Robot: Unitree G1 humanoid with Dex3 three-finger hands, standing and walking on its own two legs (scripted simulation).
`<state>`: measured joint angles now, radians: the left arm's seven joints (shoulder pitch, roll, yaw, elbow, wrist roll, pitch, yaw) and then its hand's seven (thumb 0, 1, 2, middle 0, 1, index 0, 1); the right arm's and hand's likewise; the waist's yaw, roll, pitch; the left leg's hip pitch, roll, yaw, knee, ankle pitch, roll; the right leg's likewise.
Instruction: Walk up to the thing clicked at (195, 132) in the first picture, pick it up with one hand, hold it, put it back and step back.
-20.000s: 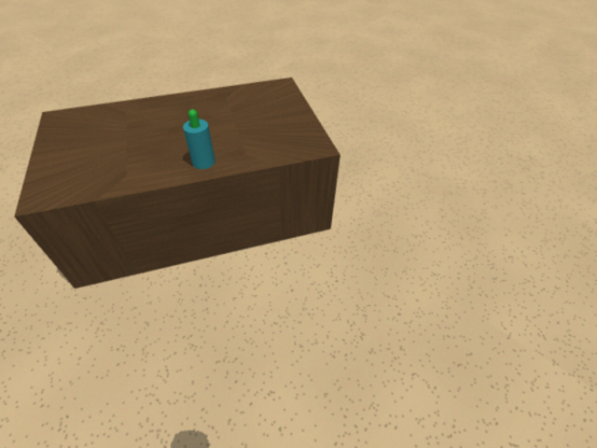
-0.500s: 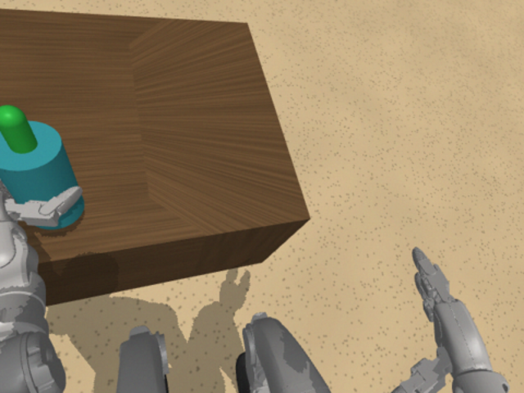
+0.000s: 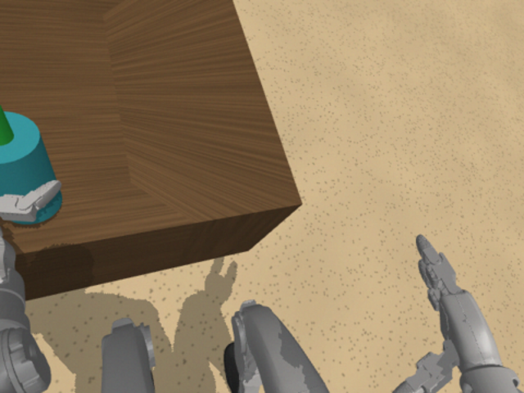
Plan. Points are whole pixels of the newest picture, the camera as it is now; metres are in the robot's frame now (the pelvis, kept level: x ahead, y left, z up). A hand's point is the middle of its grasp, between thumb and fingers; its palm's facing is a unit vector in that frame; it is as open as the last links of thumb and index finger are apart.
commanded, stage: lower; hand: left
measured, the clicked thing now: (11, 160) +0.48 +0.24 -0.03
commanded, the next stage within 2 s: loosen in 0.48 s
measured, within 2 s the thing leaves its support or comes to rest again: rests again in 1.38 s
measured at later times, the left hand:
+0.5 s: hand (21, 180) +0.48 +0.24 -0.08, palm faces +0.29 -0.96 -0.03, open 11.2 cm
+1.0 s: hand (21, 180) +0.48 +0.25 -0.08, palm faces +0.30 -0.95 +0.00, open 14.8 cm
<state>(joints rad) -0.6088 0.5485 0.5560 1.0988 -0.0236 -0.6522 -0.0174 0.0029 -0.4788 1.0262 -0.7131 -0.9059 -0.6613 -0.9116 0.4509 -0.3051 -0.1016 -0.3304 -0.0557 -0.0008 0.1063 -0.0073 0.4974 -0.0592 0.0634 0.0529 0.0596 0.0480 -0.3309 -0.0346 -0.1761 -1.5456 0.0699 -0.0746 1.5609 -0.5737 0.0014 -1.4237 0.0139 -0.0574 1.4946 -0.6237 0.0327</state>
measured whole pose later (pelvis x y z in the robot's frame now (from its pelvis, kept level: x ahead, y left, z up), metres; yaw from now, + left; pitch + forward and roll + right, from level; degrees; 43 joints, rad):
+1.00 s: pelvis -0.01 +0.00 -0.02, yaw +0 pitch +33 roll -7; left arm -0.63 0.57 0.55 1.09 -0.03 -0.67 0.00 -0.01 -0.61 0.29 -0.52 -0.47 -0.54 -0.46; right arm 0.48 -0.33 -0.12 -0.41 -0.04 0.00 0.12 -0.01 0.51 -0.05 0.07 0.05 0.06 0.05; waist -0.35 -0.05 -0.18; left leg -1.65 0.06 -0.09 1.65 -0.58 0.00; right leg -1.52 0.01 -0.06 1.58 -0.64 0.04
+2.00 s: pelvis +0.03 +0.01 +0.11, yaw +2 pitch +18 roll -4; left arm -0.52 0.63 0.40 1.05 0.06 -0.10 0.07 -0.01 -0.49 0.08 -0.06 -0.06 -0.06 -0.06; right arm 0.40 -0.22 0.08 -0.06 0.02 0.14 0.03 0.00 -0.20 -0.51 0.14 0.19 0.14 0.19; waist -0.11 0.00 -0.17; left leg -0.93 0.06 -0.01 1.07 -0.46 0.01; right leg -0.83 0.00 -0.01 0.99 -0.48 0.04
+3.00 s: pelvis +0.03 -0.02 +0.13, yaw +3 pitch +9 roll +0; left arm 0.45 0.19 -0.01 0.12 -0.03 0.02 0.10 -0.02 -0.58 0.03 -0.06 -0.05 -0.06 -0.05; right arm 0.47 -0.20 0.00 0.02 0.04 0.11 -0.09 0.02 -0.88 -0.89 0.20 0.30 0.20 0.30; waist 0.00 0.00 -0.12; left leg -0.68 0.03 0.02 0.95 -0.42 -0.02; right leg -0.63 -0.02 0.01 0.97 -0.49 0.02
